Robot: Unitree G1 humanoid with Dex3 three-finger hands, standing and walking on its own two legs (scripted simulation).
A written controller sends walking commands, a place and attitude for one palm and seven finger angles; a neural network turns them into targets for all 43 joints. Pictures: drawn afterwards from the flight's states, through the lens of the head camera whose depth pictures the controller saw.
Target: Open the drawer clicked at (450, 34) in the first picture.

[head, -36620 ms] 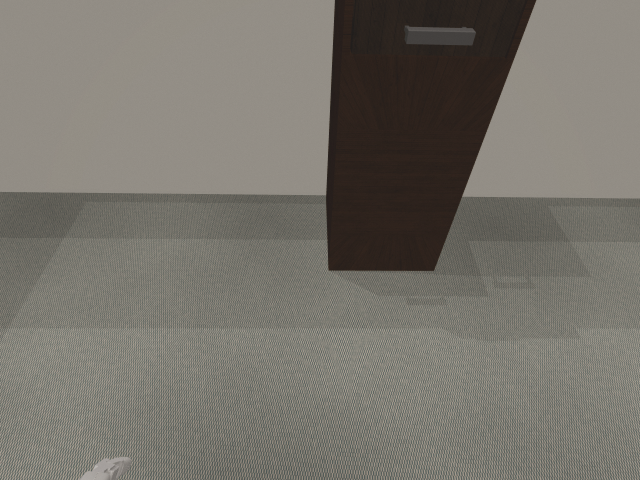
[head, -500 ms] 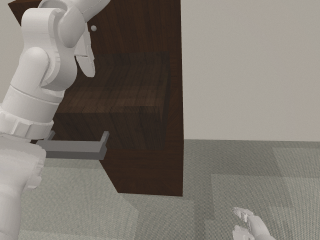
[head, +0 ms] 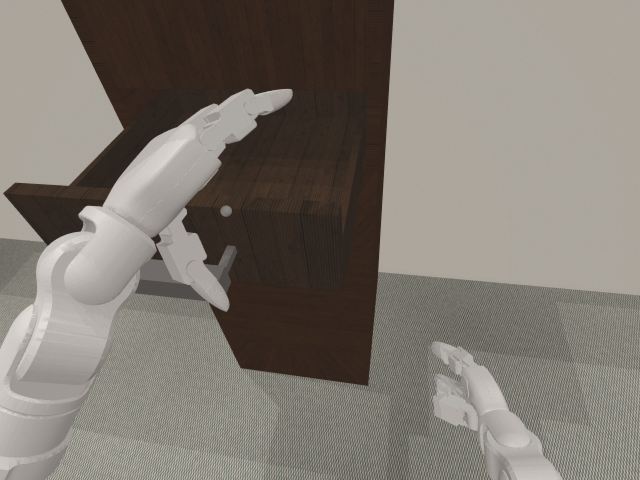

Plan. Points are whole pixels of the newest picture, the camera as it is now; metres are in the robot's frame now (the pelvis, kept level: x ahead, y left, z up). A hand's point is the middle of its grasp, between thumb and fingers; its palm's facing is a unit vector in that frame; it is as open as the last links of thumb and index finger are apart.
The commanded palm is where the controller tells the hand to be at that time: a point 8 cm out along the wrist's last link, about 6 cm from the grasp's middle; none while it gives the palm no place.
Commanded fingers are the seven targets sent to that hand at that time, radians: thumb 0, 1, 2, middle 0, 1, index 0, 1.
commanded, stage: draw the hand back to the body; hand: left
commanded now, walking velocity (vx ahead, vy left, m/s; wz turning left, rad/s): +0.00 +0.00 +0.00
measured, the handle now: (166, 262) +0.30 +0.22 +0.16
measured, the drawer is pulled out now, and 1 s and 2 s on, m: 0.26 0.26 0.26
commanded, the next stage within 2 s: step back with the hand held close in 0.92 s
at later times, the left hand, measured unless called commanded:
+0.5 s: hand (143, 277) +0.20 +0.15 +0.26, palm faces +0.24 -0.88 -0.41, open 11.8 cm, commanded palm +0.17 +0.25 +0.34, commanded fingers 0.00 0.55 0.75 -0.19 -0.30 -0.19 -0.30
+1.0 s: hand out of the picture +0.14 +0.20 +0.34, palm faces +0.57 -0.76 -0.30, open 7.6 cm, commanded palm +0.13 +0.27 +0.33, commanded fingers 0.00 0.90 0.90 -0.20 -0.30 -0.20 -0.30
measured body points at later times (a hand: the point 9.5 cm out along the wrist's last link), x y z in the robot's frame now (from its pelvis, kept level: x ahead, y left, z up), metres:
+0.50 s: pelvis +0.02 -0.02 +0.00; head +0.00 -0.03 +0.45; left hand +0.18 +0.20 +0.28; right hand +0.18 -0.27 -0.08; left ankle +0.00 +0.09 -0.74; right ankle +0.03 -0.10 -0.74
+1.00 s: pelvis +0.00 -0.01 +0.00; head -0.05 -0.03 +0.45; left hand +0.10 +0.24 +0.35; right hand +0.20 -0.22 -0.07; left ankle -0.01 +0.09 -0.74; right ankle +0.03 -0.10 -0.74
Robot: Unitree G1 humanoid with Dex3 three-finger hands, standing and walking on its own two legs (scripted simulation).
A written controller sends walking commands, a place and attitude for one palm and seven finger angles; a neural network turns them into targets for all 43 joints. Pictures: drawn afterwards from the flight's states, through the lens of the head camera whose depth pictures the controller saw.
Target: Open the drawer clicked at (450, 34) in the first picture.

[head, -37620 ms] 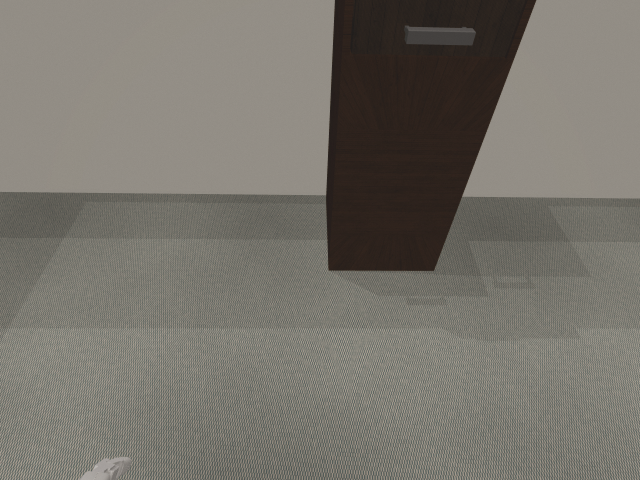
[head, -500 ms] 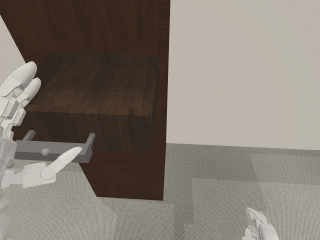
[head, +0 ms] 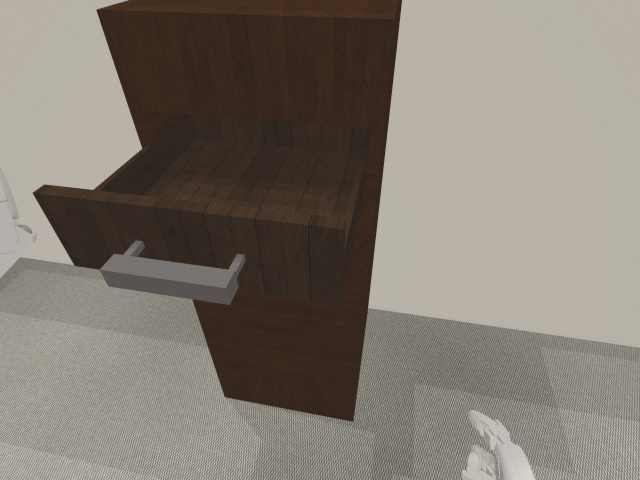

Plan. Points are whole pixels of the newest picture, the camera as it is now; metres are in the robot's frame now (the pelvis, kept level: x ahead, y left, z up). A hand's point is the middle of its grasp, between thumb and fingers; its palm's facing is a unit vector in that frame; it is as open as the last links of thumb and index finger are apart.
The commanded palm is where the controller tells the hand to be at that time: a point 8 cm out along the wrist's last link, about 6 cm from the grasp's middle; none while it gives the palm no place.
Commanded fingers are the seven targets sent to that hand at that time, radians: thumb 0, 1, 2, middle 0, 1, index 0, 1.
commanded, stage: step back with the hand held close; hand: left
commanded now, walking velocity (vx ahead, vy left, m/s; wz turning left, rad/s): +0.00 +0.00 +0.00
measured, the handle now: (178, 265) +0.30 +0.23 +0.15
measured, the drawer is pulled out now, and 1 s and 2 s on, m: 0.26 0.26 0.26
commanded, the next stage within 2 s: stop stepping back and stand still in 0.96 s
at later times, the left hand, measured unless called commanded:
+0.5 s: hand out of the picture +0.12 +0.23 +0.34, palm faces +0.63 -0.69 -0.35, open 7.4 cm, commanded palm +0.09 +0.29 +0.33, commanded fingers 0.00 0.90 0.90 -0.20 -0.30 -0.20 -0.30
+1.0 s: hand out of the picture -0.01 +0.26 +0.36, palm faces +0.71 -0.65 -0.29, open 7.4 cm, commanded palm -0.04 +0.30 +0.33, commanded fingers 0.00 0.90 0.90 -0.20 -0.30 -0.20 -0.30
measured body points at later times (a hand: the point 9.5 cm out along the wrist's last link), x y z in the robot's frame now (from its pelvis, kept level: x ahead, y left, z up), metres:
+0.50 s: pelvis -0.04 +0.02 -0.01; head -0.05 +0.03 +0.44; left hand +0.09 +0.26 +0.36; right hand +0.08 -0.24 -0.10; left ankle -0.01 +0.11 -0.74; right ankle -0.02 -0.09 -0.73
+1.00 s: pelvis -0.18 +0.02 -0.02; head -0.18 +0.03 +0.43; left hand -0.05 +0.29 +0.37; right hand -0.02 -0.21 -0.11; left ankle -0.11 +0.17 -0.74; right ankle -0.16 -0.09 -0.74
